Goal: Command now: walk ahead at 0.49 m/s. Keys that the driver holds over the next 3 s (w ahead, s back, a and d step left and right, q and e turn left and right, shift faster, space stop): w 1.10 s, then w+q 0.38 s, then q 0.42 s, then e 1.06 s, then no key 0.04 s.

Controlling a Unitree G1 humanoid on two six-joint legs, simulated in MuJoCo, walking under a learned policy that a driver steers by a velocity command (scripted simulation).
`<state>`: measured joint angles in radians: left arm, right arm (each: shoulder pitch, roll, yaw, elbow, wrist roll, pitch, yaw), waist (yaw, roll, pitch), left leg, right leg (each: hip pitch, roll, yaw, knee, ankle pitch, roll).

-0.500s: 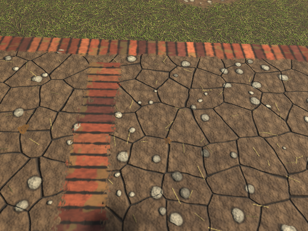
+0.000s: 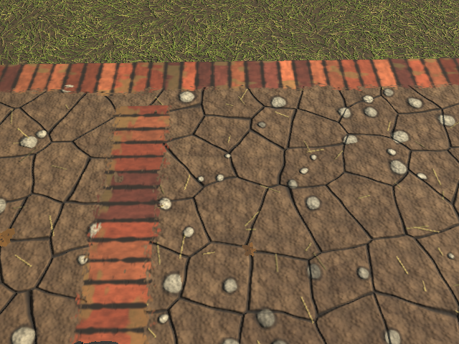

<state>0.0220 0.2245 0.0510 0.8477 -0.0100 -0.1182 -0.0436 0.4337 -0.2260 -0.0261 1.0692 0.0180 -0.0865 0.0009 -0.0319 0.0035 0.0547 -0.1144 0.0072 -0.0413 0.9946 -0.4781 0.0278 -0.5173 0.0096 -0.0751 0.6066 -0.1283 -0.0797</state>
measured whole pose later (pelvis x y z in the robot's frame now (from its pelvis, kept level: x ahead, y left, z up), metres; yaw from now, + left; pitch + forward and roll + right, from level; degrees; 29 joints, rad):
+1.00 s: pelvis +0.55 +0.04 +0.02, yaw +0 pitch +2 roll +2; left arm 0.02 0.23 0.05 0.87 -0.02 -0.08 -0.03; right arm 0.40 -0.23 -0.06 1.02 0.01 -0.08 -0.01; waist -0.07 -0.04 0.00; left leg 0.07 -0.04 0.06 0.21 -0.32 0.02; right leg -0.61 -0.08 -0.01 0.55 0.03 -0.04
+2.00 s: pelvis +1.00 +0.07 +0.02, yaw +25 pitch +4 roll -1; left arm 0.10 0.29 0.07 0.80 0.01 -0.01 0.05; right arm 0.16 -0.28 -0.08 0.72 -0.01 0.01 -0.03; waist -0.02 -0.03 0.03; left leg -0.37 -0.13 -0.10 0.46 -0.14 0.09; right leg -0.61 -0.06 0.10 0.88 -0.26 0.09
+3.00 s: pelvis +1.07 -0.01 +0.02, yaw -5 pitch +3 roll +2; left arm 0.18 0.31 0.07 0.60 -0.01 0.04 0.02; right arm 0.11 -0.29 -0.08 0.71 0.00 0.00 -0.03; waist 0.02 0.00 0.02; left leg -0.47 -0.03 -0.11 0.79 -0.35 -0.08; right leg -0.35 0.10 0.17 0.50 -0.20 -0.06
